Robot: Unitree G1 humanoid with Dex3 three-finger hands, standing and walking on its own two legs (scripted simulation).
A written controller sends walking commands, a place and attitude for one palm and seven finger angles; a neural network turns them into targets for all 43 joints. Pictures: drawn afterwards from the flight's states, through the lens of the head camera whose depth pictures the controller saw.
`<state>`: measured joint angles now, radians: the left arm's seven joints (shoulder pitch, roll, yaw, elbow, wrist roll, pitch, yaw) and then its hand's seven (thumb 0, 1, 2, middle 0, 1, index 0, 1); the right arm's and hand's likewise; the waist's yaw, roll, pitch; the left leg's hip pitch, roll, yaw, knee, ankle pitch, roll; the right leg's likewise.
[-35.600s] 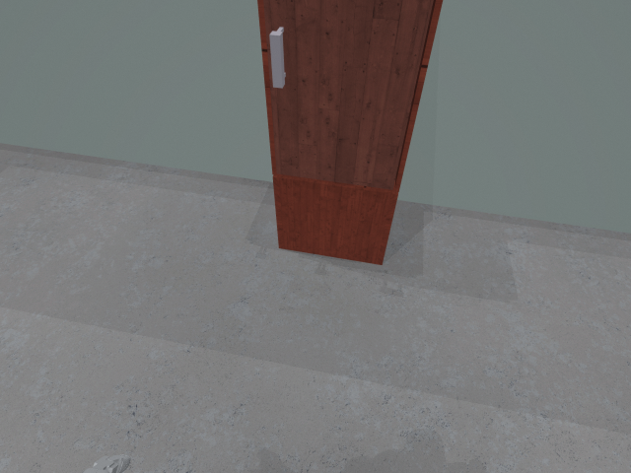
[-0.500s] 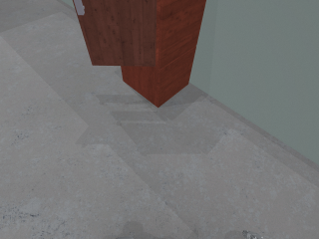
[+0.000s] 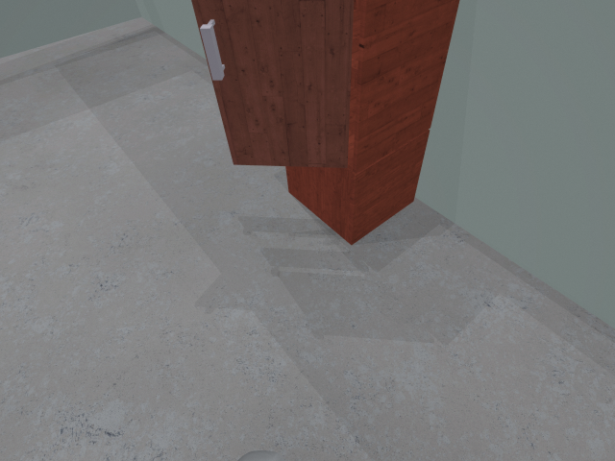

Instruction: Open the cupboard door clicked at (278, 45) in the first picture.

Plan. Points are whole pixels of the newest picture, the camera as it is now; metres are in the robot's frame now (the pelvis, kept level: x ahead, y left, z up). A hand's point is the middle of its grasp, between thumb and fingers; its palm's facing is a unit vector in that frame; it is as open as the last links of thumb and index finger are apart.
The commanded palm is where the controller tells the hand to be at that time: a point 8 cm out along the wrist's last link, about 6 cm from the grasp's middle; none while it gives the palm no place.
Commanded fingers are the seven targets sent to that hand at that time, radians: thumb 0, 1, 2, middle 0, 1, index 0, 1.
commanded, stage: take the last steps up to it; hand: left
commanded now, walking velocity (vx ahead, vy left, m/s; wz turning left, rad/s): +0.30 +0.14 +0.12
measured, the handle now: (215, 49) +1.04 +0.32 +0.06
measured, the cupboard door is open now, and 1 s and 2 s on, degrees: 45 45 45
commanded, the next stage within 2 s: come to a stop and stand still in 1.06 s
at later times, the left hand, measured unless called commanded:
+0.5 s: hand (142, 445) +0.17 +0.29 -0.17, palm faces +0.10 -0.98 -0.20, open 7.4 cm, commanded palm none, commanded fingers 0.00 0.90 0.90 -0.20 -0.30 -0.20 -0.30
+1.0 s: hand (182, 321) +0.38 +0.28 -0.16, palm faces +0.06 -0.97 -0.21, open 7.2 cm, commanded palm none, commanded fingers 0.00 0.90 0.90 -0.20 -0.30 -0.20 -0.30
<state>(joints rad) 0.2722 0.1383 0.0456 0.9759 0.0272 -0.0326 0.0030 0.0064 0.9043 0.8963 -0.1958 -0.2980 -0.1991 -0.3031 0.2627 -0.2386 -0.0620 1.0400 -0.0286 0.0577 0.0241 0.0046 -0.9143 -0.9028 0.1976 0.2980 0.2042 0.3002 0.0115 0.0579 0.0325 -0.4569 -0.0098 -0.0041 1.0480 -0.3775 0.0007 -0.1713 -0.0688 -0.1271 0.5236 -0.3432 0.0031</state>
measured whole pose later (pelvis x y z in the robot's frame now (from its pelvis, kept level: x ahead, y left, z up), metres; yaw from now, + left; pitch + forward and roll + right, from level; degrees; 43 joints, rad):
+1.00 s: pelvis +0.36 +0.09 +0.01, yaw +0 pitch +1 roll +0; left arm 0.28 0.17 0.06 1.05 0.02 -0.07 0.02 -0.01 0.95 0.90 -0.20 -0.30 -0.20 -0.30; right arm 0.25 -0.17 -0.05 1.08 -0.02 -0.01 0.01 0.01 -0.92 -0.90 0.19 0.30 0.20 0.30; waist -0.01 0.01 0.05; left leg -0.49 0.09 0.06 0.88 -0.28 -0.03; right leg -0.12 -0.02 -0.15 0.36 -0.25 -0.03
